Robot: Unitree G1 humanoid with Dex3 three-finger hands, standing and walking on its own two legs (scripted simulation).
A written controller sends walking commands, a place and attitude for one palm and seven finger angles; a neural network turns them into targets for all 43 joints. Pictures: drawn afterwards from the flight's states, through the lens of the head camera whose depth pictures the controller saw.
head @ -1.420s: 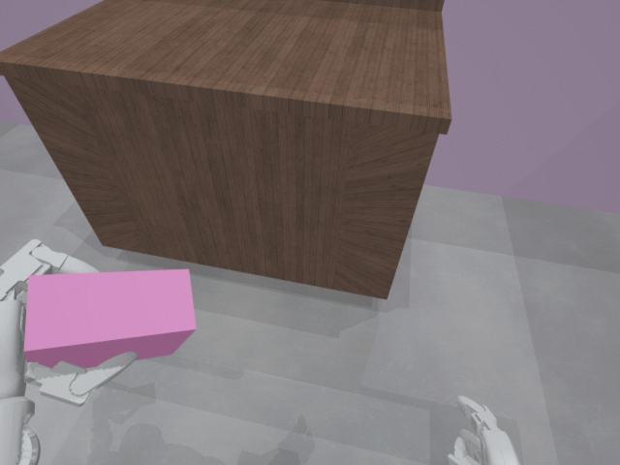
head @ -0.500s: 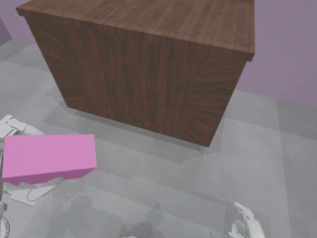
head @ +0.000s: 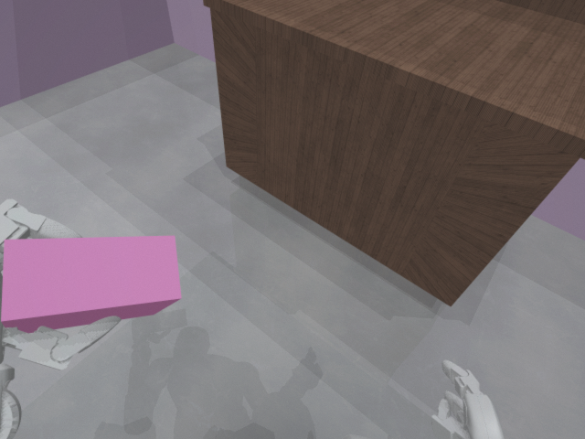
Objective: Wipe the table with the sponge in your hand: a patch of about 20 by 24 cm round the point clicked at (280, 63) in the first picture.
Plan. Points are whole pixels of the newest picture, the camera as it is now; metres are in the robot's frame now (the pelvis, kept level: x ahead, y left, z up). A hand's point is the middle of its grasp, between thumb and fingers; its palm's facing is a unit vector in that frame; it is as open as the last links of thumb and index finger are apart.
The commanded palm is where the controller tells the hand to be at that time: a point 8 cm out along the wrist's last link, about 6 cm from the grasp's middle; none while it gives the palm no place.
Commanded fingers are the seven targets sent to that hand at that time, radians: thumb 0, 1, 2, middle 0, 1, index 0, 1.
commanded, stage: walk to a spot facing it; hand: left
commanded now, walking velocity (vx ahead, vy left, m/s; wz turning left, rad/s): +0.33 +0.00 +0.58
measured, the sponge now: (119, 282) +0.24 +0.20 +0.15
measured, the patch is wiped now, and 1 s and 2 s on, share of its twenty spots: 0.00 0.00 0.00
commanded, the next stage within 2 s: turn to face it in 1.94 s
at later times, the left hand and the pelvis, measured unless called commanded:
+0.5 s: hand (40, 355) +0.15 +0.22 +0.18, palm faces +0.57 -0.67 -0.48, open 10.6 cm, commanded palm +0.09 +0.26 +0.19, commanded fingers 0.00 0.10 1.30 -1.20 -1.60 -1.20 -1.60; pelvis +0.02 -0.06 +0.02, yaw +17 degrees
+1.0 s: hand (14, 273) +0.21 +0.27 +0.20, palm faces +0.70 -0.51 -0.50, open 10.6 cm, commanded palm +0.16 +0.29 +0.19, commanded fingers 0.00 0.10 1.30 -1.20 -1.60 -1.20 -1.60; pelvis +0.13 -0.03 +0.00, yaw +26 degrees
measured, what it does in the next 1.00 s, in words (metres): walks ahead, turning left: right foot, then left foot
